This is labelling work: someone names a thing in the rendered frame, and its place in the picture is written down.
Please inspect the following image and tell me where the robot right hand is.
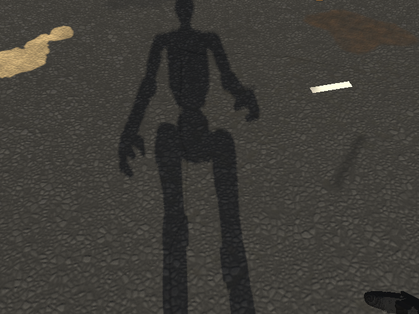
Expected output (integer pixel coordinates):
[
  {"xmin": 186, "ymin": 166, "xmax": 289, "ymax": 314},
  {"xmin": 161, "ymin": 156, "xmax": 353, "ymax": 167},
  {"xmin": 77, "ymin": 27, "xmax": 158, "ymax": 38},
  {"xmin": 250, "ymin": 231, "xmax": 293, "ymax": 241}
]
[{"xmin": 364, "ymin": 291, "xmax": 419, "ymax": 314}]

